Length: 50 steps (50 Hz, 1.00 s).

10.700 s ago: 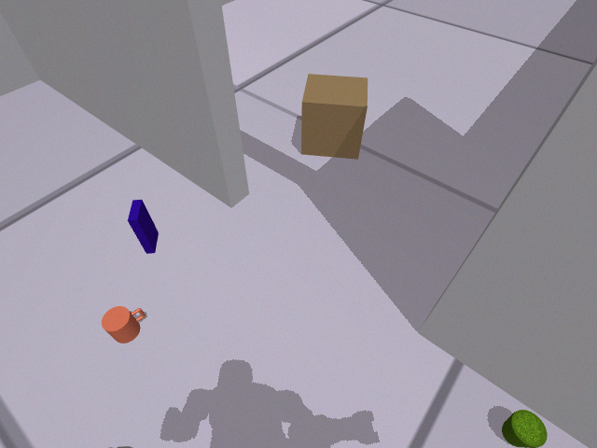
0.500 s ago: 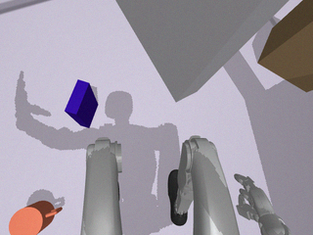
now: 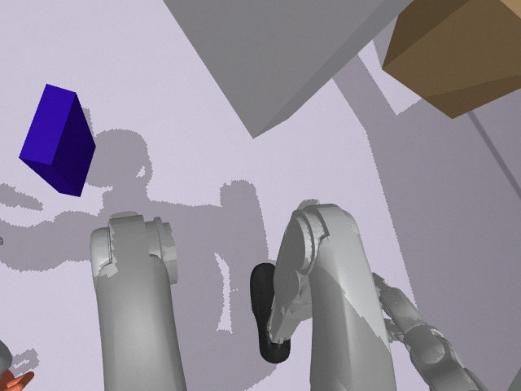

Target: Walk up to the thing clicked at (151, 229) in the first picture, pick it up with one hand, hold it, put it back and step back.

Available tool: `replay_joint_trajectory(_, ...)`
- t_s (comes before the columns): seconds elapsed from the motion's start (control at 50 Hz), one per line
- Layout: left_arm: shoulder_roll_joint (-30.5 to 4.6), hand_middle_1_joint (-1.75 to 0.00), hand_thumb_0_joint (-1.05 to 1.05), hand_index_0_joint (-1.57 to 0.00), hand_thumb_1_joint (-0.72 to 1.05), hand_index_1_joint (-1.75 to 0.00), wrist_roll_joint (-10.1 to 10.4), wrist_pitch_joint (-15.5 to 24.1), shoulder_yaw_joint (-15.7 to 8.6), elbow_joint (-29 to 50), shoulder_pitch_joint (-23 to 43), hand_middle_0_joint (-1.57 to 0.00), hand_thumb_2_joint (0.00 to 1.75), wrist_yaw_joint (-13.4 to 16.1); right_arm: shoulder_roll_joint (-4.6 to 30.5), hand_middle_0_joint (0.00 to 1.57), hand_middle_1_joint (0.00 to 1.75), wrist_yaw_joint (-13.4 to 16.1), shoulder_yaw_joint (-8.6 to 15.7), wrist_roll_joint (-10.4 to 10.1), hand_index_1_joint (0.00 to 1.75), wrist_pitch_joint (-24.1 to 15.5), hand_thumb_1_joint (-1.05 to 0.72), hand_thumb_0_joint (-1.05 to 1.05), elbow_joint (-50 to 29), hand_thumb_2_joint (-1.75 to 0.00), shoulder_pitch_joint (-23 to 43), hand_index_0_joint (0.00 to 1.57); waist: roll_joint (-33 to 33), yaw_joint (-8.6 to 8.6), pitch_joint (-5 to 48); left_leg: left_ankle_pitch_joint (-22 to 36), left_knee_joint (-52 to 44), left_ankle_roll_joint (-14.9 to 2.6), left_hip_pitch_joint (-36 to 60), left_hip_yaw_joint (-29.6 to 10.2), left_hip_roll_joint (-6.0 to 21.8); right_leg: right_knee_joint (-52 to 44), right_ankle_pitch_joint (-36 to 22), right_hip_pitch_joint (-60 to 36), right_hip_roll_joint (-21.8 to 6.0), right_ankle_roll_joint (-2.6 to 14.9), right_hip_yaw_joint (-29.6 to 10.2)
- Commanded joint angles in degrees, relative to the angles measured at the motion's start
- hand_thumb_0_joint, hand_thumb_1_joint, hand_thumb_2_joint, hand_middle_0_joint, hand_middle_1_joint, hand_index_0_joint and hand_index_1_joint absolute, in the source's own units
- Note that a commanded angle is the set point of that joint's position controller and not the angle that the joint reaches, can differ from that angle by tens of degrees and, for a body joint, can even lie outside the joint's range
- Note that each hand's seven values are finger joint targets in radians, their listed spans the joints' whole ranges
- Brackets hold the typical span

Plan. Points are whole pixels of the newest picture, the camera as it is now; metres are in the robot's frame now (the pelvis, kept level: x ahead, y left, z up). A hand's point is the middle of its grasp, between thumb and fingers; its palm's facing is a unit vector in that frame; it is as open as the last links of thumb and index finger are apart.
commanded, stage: close in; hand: left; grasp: from the side
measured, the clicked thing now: (66, 150) +0.45 +0.27 -0.20
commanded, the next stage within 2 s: rest palm in 0.90 s
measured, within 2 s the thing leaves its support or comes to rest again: neither
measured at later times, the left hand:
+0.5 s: hand (39, 172) +0.39 +0.29 -0.15, palm faces +0.27 -0.96 +0.03, open 17.6 cm
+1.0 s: hand (64, 165) +0.41 +0.26 -0.17, palm faces +0.29 -0.96 +0.01, open 17.5 cm
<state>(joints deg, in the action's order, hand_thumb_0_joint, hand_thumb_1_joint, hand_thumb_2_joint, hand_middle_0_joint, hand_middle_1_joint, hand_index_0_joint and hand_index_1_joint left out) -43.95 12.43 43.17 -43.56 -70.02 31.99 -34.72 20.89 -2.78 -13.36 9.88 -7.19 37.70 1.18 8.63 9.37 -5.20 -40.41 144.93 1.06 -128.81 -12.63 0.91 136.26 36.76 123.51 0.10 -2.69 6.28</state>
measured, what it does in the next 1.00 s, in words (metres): stands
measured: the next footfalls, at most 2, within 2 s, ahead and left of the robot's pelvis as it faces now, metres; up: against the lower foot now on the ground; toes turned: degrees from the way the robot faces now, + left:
none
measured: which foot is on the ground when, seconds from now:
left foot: down 0.00-1.00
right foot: down 0.00-1.00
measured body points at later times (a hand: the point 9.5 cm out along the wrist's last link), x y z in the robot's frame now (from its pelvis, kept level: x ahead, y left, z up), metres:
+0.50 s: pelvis -0.01 +0.01 -0.02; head +0.20 +0.16 +0.34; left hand +0.37 +0.34 -0.15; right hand +0.16 -0.25 -0.07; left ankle +0.08 +0.13 -0.27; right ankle +0.12 -0.13 -0.27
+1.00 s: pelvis -0.01 +0.01 -0.02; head +0.21 +0.16 +0.33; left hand +0.39 +0.31 -0.17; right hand +0.15 -0.25 -0.07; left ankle +0.08 +0.13 -0.27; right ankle +0.12 -0.13 -0.27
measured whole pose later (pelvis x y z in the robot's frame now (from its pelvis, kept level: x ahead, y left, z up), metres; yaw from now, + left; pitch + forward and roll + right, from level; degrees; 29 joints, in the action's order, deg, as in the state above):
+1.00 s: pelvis -0.01 +0.01 -0.02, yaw -4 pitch +15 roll -15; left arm -38.8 5.5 61.5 -28.4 -76.8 33.5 -3.5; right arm 20.5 -9.8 -23.0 18.1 0.3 35.1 6.7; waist 11.8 13.2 -12.3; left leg -40.3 151.4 0.9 -128.1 -18.5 0.2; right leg 138.3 34.8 120.4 1.9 -4.2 10.4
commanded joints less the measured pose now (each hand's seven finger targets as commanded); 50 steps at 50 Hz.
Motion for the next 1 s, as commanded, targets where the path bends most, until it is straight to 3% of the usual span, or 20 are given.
replay_joint_trajectory(0.0, -13.4, -0.11, 0.0, -0.08, -0.61, -0.12, 2.1, 7.9, 1.7, 8.9, 10.7, -0.08, 0.04, 2.3, 17.9, 0.2, 0.3, 0.5, 4.6, 0.9, 0.3, -0.1, -0.94, 0.0, -2.5, -0.91, -3.0, 0.2, -26.6, 1.24, 35.8, 8.6, -18.3, 0.13, 29.5, 4.1, 1.9, -8.8, -7.2, -13.8, 1.7, 4.38, 6.8)
replay_joint_trajectory(0.02, -15.0, -0.11, 0.0, -0.08, -0.61, -0.11, 1.9, 8.8, 0.8, 8.8, 9.5, -0.08, 0.04, 3.3, 18.2, 0.2, 0.3, 0.3, 4.2, 1.3, 0.3, 0.0, -0.94, 0.0, -2.3, -0.91, -2.6, 0.2, -26.3, 0.53, 35.4, 8.1, -17.5, -0.04, 28.6, 4.2, 1.8, -8.7, -6.9, -14.6, 1.9, 4.3, 6.8)
replay_joint_trajectory(0.08, -12.4, -0.13, 0.0, -0.08, -0.61, -0.12, 1.9, 11.5, 2.6, 7.8, 10.7, -0.08, 0.04, 6.2, 18.5, 0.2, 0.3, -0.4, 2.8, 2.2, 0.3, 0.6, -0.94, 0.0, -2.6, -0.91, -0.6, 0.2, -25.9, 1.47, 32.8, 6.8, -16.7, 0.19, 27.2, 3.5, 1.8, -7.9, -6.6, -14.0, 1.9, 4.15, 7.6)
replay_joint_trajectory(0.1, -13.3, -0.13, 0.0, -0.09, -0.61, -0.13, 1.5, 12.1, 1.5, 7.0, 9.9, -0.08, 0.04, 7.5, 18.6, 0.2, 0.3, -0.7, 2.7, 2.7, 0.3, 0.8, -0.94, 0.0, -2.3, -0.91, -0.5, 0.2, -26.3, 1.05, 32.4, 6.7, -16.4, 0.22, 27.5, 3.5, 1.9, -7.9, -6.6, -14.4, 2.1, 4.11, 7.7)
replay_joint_trajectory(0.12, -13.0, -0.13, 0.0, -0.08, -0.61, -0.13, 0.9, 12.8, 2.2, 7.2, 10.6, -0.07, 0.06, 8.8, 18.8, 0.2, 0.3, -1.0, 2.3, 3.0, 0.3, 1.1, -0.94, 0.0, -2.4, -0.91, -0.5, 0.2, -26.8, 1.68, 31.7, 6.4, -16.2, 0.26, 26.8, 3.5, 1.7, -7.8, -6.7, -15.0, 2.1, 4.01, 7.9)
replay_joint_trajectory(0.16, -12.0, -0.13, 0.0, -0.08, -0.61, -0.13, 0.1, 13.8, 1.9, 6.8, 8.4, -0.07, 0.06, 11.6, 19.0, 0.2, 0.3, -1.7, 2.1, 3.7, 0.3, 1.6, -0.94, 0.0, -2.5, -0.91, -0.3, 0.2, -26.7, 1.12, 31.6, 7.7, -16.1, 0.61, 26.9, 3.1, 1.7, -7.0, -7.8, -15.4, 2.2, 3.95, 8.4)
replay_joint_trajectory(0.28, -6.4, -0.12, 0.0, -0.07, -0.61, -0.11, -2.2, 16.2, 7.3, 5.4, 9.3, -0.06, 0.07, 18.1, 18.7, 0.2, 0.3, -3.4, 1.4, 5.6, 0.3, 3.2, -0.94, 0.0, -2.8, -0.91, 0.8, 0.2, -25.2, 3.68, 28.1, 5.5, -15.2, 0.33, 23.4, 2.4, 1.6, -7.2, -7.3, -15.2, 2.5, 3.71, 9.0)
replay_joint_trajectory(0.36, -3.9, -0.11, 0.0, -0.06, -0.61, -0.11, -2.4, 17.5, 10.0, 5.1, 9.8, -0.05, 0.08, 20.0, 18.8, 0.2, 0.3, -4.1, 1.1, 5.9, 0.3, 3.9, -0.94, 0.0, -3.2, -0.91, 1.6, 0.2, -22.2, 4.68, 26.5, 2.5, -14.3, -0.23, 21.1, 2.2, 1.4, -8.0, -5.7, -15.4, 2.8, 3.35, 9.4)
replay_joint_trajectory(0.42, -5.5, -0.11, 0.0, -0.06, -0.61, -0.11, -3.0, 18.4, 10.2, 5.5, 10.1, -0.05, 0.08, 21.2, 18.9, 0.2, 0.3, -4.3, 0.7, 6.1, 0.3, 4.4, -0.93, 0.0, -3.3, -0.91, 1.9, 0.2, -22.9, 4.38, 27.2, 2.8, -14.4, -0.06, 21.6, 1.8, 1.4, -7.4, -5.9, -15.3, 3.0, 3.48, 9.6)
replay_joint_trajectory(0.5, -4.1, -0.11, 0.0, -0.05, -0.61, -0.11, -2.9, 19.3, 10.8, 5.0, 9.8, -0.05, 0.1, 23.1, 19.0, 0.2, 0.3, -4.5, -0.1, 6.5, 0.3, 5.1, -0.93, 0.0, -3.2, -0.91, 1.8, 0.2, -23.8, 4.62, 27.9, 6.4, -14.1, 0.48, 23.8, 1.3, 1.5, -6.6, -8.7, -16.3, 3.0, 3.55, 9.8)
replay_joint_trajectory(0.66, -4.5, -0.11, 0.0, -0.04, -0.61, -0.11, -5.3, 20.6, 12.6, 2.9, 11.5, -0.04, 0.12, 26.7, 18.8, 0.2, 0.3, -5.0, -1.2, 7.2, 0.3, 6.4, -0.93, 0.0, -3.6, -0.91, 2.7, 0.2, -24.5, 5.78, 25.1, 3.4, -14.5, 0.42, 22.0, 0.6, 1.4, -6.8, -7.1, -15.7, 3.2, 3.63, 10.2)
replay_joint_trajectory(0.72, -3.6, -0.1, 0.0, -0.04, -0.59, -0.11, -5.5, 21.2, 13.2, 3.3, 11.3, -0.04, 0.12, 27.9, 18.7, 0.2, 0.3, -5.2, -1.6, 7.7, 0.3, 6.8, -0.93, 0.0, -3.8, -0.91, 2.6, 0.2, -24.3, 6.01, 26.4, 5.4, -13.9, 0.46, 22.8, 0.8, 1.3, -6.9, -8.9, -17.4, 3.3, 3.49, 10.1)
replay_joint_trajectory(0.8, -3.1, -0.1, 0.0, -0.04, -0.59, -0.11, -6.3, 21.5, 14.6, 1.7, 11.5, -0.04, 0.13, 29.6, 18.9, 0.2, 0.3, -5.4, -1.9, 7.9, 0.3, 7.1, -0.92, 0.0, -3.7, -0.91, 3.0, 0.2, -24.6, 6.66, 25.1, 4.8, -14.5, 0.73, 23.7, -0.1, 1.6, -6.8, -8.6, -16.3, 3.3, 3.52, 10.6)
replay_joint_trajectory(0.82, -2.6, -0.1, 0.0, -0.03, -0.59, -0.1, -6.3, 21.6, 15.2, 1.2, 13.2, -0.04, 0.13, 30.1, 19.0, 0.2, 0.3, -5.5, -2.2, 8.0, 0.3, 7.2, -0.93, 0.0, -4.0, -0.91, 3.0, 0.2, -24.0, 7.88, 24.4, 3.7, -14.3, 0.56, 22.4, -0.3, 1.5, -6.9, -7.9, -16.3, 3.3, 3.37, 10.9)
replay_joint_trajectory(0.9, -4.3, -0.1, 0.0, -0.03, -0.54, -0.1, -6.8, 22.4, 14.7, 1.6, 12.6, -0.03, 0.15, 31.5, 18.7, 0.2, 0.3, -5.6, -2.7, 8.2, 0.3, 7.4, -0.92, 0.0, -4.0, -0.91, 3.6, 0.2, -23.3, 7.04, 24.0, 3.7, -13.8, 0.24, 21.5, 0.1, 1.5, -7.5, -8.1, -17.4, 3.7, 3.3, 10.8)
replay_joint_trajectory(0.98, -3.5, -0.09, 0.0, -0.02, -0.53, -0.1, -6.7, 23.0, 15.2, 0.7, 13.0, -0.02, 0.16, 32.6, 18.8, 0.2, 0.3, -5.7, -3.2, 8.5, 0.3, 7.4, -0.92, 0.0, -4.1, -0.91, 3.8, 0.2, -22.8, 7.88, 24.6, 4.2, -13.3, 0.2, 21.8, -0.2, 1.4, -7.6, -8.7, -18.2, 3.8, 3.12, 11.0)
